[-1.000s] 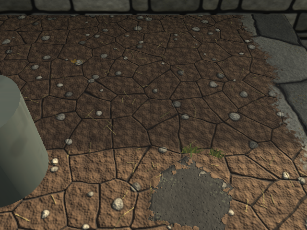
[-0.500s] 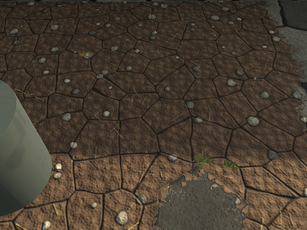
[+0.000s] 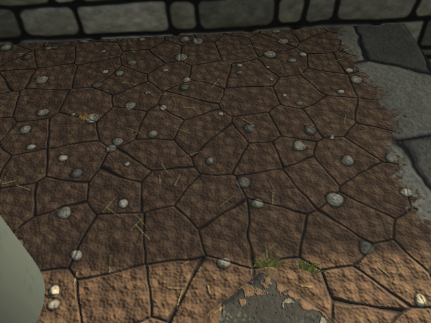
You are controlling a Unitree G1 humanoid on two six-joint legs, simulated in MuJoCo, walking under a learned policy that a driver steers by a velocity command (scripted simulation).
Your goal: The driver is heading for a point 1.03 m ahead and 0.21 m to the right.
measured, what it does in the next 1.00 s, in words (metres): walks ahead, turning right: right foot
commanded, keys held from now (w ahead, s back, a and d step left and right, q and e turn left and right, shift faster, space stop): no key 0.24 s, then w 0.16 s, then w+e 0.28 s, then e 0.32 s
